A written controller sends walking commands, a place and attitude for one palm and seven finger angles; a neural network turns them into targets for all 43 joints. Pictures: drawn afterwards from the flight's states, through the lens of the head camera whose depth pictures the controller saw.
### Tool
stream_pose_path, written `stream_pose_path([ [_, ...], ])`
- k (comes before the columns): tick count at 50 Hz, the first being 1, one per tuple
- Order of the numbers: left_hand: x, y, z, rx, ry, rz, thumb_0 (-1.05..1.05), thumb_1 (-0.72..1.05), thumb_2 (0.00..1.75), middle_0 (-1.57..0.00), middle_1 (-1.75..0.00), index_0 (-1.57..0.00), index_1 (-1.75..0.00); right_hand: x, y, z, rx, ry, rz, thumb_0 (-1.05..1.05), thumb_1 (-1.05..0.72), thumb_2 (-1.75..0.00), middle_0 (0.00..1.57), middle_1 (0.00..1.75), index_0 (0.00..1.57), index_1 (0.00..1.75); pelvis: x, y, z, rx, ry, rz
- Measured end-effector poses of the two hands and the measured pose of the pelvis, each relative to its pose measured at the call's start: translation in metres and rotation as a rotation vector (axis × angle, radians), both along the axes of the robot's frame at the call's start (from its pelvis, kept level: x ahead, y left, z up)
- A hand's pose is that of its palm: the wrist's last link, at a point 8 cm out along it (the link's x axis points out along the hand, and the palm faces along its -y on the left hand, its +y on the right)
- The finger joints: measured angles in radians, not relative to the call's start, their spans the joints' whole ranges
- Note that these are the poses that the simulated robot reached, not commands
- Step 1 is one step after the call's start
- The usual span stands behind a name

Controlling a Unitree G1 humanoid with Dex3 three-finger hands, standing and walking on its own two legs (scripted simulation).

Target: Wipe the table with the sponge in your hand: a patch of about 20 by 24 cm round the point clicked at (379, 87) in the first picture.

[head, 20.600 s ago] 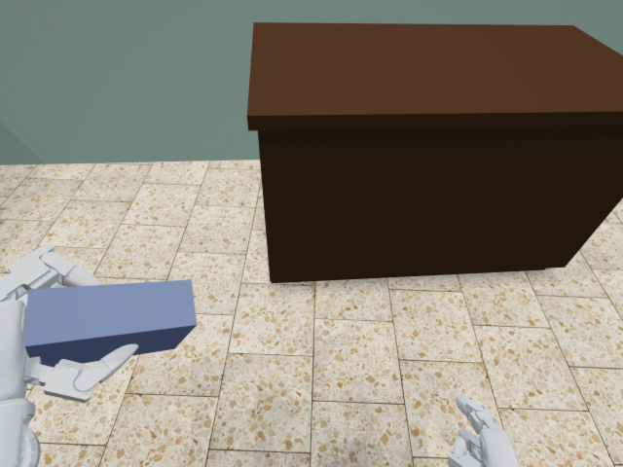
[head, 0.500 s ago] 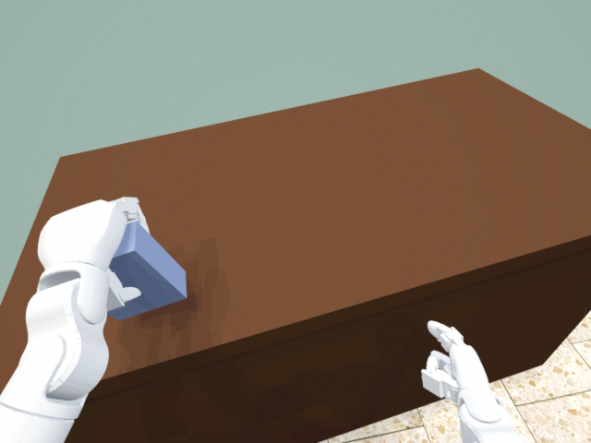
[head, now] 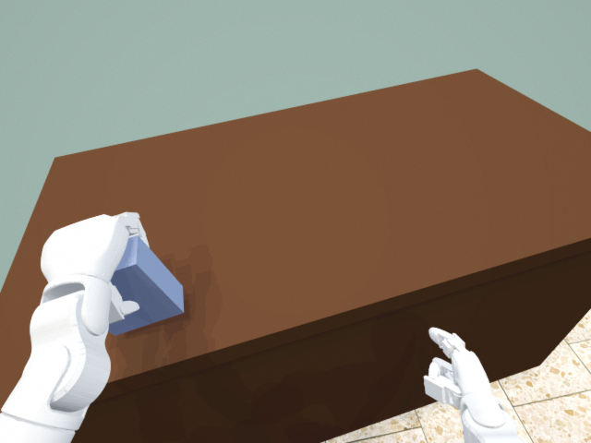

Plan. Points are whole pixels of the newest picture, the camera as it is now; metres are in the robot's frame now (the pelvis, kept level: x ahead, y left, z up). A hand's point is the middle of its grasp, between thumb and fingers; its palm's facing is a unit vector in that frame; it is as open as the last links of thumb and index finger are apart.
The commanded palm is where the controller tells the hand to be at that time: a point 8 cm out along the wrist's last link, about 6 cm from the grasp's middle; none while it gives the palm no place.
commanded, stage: move the sponge above the wiping area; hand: left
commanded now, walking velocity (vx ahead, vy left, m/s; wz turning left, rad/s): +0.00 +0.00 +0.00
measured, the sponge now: (134, 296) +0.25 +0.28 +0.08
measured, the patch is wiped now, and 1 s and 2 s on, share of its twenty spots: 0.00 0.00 0.00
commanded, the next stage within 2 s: lower the sponge onto the table in 1.52 s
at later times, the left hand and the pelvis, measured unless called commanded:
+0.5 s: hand (129, 275) +0.26 +0.27 +0.12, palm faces +0.06 -0.10 -0.99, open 9.2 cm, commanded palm +0.22 +0.27 +0.21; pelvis +0.00 +0.00 +0.00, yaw +0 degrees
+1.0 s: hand (125, 275) +0.25 +0.27 +0.13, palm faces +0.09 -0.09 -0.99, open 9.2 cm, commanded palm +0.21 +0.26 +0.21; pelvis +0.00 +0.00 +0.00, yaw +0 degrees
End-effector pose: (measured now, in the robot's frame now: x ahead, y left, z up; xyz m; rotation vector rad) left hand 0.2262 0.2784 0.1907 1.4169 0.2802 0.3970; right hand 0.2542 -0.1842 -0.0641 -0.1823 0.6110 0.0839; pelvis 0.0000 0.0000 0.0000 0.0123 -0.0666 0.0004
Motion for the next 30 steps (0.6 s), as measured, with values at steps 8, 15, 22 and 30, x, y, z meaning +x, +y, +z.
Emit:
stream_pose_path([
  [8, 0.002, -0.009, 0.001, 0.012, -0.005, -0.04, 0.0, -0.44, 1.06, -0.82, -1.42, -0.83, -1.41, -0.001, -0.001, 0.0, 0.014, -0.008, -0.003, 0.02, -0.91, -0.9, 0.2, 0.3, 0.2, 0.3, 0.0, -0.001, 0.0, 0.001, 0.0, -0.008],
  [15, -0.001, -0.003, -0.004, 0.007, 0.001, -0.002, 0.0, -0.44, 1.06, -0.82, -1.42, -0.83, -1.41, -0.004, -0.005, 0.0, 0.011, -0.002, -0.011, 0.02, -0.91, -0.9, 0.2, 0.3, 0.2, 0.3, -0.001, -0.002, 0.0, 0.001, 0.0, -0.006],
  [22, 0.004, -0.002, -0.015, 0.007, 0.049, -0.007, 0.0, -0.44, 1.06, -0.82, -1.42, -0.83, -1.41, -0.008, -0.01, -0.002, -0.008, -0.001, -0.025, 0.02, -0.91, -0.9, 0.2, 0.3, 0.2, 0.3, -0.003, -0.003, 0.0, 0.001, -0.002, -0.001],
  [30, 0.009, -0.015, -0.005, 0.017, -0.018, -0.074, 0.0, -0.44, 1.06, -0.82, -1.42, -0.83, -1.41, -0.012, -0.01, -0.004, 0.007, 0.003, -0.03, 0.02, -0.91, -0.9, 0.2, 0.3, 0.2, 0.3, -0.001, -0.003, 0.0, 0.001, -0.002, -0.01],
])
